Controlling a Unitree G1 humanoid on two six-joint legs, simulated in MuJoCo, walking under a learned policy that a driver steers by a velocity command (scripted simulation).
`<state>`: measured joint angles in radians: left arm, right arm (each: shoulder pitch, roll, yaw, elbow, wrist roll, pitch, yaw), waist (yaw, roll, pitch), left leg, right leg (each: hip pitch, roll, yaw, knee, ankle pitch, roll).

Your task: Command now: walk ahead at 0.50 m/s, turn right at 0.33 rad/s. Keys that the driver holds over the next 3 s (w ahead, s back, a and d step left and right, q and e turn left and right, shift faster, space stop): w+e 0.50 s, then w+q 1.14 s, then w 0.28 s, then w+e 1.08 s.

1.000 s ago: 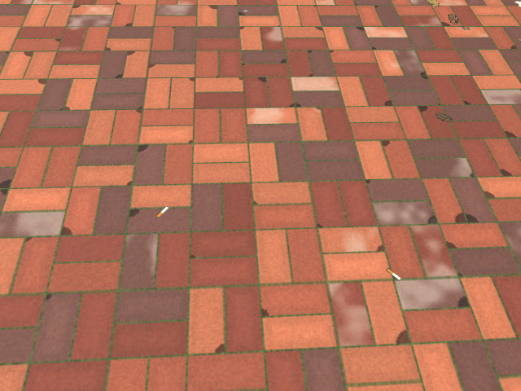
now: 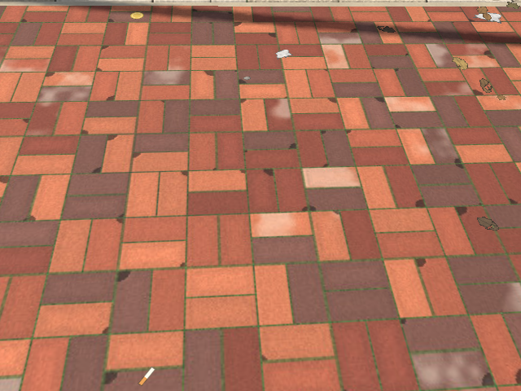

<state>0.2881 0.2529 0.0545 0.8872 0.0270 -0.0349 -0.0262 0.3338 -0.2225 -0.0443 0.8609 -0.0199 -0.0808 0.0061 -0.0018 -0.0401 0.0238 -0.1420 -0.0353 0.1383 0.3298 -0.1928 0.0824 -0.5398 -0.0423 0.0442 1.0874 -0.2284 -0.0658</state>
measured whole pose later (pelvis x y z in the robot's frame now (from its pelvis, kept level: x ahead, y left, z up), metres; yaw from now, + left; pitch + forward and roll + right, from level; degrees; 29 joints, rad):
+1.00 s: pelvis +0.56 -0.08 -0.02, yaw -9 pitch +0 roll +0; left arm 0.30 0.24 0.02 0.91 0.03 -0.09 0.00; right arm 0.23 -0.27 -0.06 0.84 -0.01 -0.03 0.02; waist 0.01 -0.01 0.06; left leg -0.34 -0.11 0.05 0.52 -0.18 0.12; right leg -0.29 0.04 -0.01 1.21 -0.35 -0.06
